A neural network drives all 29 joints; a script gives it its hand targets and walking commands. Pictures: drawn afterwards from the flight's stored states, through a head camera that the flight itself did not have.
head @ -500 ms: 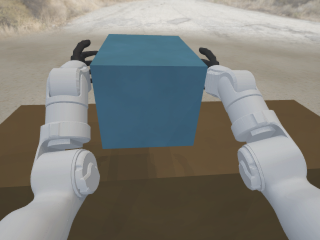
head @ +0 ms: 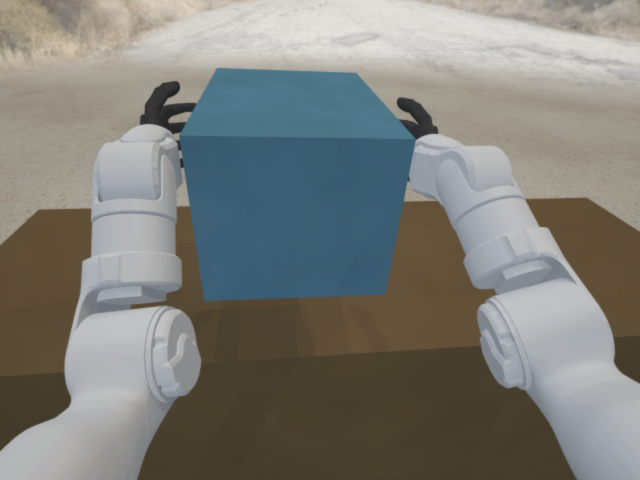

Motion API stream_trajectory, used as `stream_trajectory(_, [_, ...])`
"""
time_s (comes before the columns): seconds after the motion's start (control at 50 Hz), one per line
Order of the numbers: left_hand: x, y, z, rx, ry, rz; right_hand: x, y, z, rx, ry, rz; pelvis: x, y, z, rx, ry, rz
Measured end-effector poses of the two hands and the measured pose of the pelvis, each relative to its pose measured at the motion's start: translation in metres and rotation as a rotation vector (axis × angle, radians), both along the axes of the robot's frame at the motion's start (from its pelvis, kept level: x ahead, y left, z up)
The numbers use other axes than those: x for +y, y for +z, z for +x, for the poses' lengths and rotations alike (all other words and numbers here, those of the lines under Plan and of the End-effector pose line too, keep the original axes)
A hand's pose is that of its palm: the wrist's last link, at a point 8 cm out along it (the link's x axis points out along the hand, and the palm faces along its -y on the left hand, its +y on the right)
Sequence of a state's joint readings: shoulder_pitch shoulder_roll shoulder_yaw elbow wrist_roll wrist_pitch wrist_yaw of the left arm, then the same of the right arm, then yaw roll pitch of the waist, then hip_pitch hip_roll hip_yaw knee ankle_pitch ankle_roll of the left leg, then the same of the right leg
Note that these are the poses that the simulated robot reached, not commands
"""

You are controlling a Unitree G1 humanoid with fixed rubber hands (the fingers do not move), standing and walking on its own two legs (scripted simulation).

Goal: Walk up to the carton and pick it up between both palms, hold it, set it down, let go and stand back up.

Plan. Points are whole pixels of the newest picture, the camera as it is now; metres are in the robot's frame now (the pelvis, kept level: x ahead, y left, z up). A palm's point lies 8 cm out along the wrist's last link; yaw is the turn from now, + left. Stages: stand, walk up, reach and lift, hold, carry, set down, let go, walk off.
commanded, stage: hold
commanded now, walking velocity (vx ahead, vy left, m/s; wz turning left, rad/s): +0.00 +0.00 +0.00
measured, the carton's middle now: (292, 169) +0.42 +0.00 +0.28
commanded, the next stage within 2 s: none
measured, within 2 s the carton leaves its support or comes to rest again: neither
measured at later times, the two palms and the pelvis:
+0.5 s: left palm (156, 141) +0.38 +0.15 +0.34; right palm (420, 152) +0.36 -0.14 +0.32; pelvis +0.00 +0.00 +0.00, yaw +0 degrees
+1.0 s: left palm (159, 141) +0.38 +0.15 +0.34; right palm (422, 154) +0.36 -0.15 +0.32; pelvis +0.00 +0.00 +0.00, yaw +0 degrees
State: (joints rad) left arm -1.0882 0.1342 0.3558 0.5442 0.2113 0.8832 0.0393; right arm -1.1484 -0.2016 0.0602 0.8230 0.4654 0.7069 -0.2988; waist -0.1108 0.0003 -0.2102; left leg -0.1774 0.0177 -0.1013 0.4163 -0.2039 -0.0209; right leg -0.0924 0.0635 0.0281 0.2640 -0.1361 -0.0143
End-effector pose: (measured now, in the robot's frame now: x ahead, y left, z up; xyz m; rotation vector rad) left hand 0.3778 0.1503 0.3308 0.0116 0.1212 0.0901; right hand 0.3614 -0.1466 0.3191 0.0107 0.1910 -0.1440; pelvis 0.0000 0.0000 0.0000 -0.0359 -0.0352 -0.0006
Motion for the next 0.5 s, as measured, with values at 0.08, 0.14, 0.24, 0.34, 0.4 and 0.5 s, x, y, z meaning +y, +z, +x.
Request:
stream_trajectory(0.08, [-0.0015, -0.0022, -0.0006, 0.015, 0.000, 0.001, -0.0015, -0.0022, -0.0010, 0.016, -0.005, 0.019, -0.0001, -0.0001, -0.0012, -0.001, -0.003, 0.002])
stream_trajectory(0.14, [-0.0022, -0.0003, -0.0009, 0.010, -0.001, 0.004, -0.0021, -0.0010, -0.0015, 0.010, -0.004, 0.015, -0.0003, -0.0002, -0.0015, 0.005, -0.004, 0.002])
stream_trajectory(0.24, [-0.0012, 0.0052, -0.0014, 0.002, 0.004, 0.002, -0.0010, 0.0027, -0.0009, 0.003, 0.000, 0.017, -0.0010, -0.0001, -0.0019, 0.007, -0.005, 0.002])
stream_trajectory(0.34, [0.0002, 0.0069, -0.0008, 0.011, 0.005, 0.005, 0.0004, 0.0034, 0.0001, 0.012, 0.003, 0.014, -0.0016, 0.0001, -0.0017, 0.008, -0.002, 0.003])
stream_trajectory(0.4, [0.0006, 0.0063, 0.0000, 0.011, 0.004, 0.009, 0.0007, 0.0035, 0.0007, 0.013, 0.004, 0.006, -0.0017, 0.0002, -0.0015, 0.011, 0.000, 0.003])
stream_trajectory(0.5, [0.0015, 0.0052, 0.0004, 0.008, 0.003, 0.000, 0.0016, 0.0037, 0.0010, 0.010, 0.002, 0.005, -0.0016, 0.0001, -0.0015, 0.011, 0.000, 0.003])
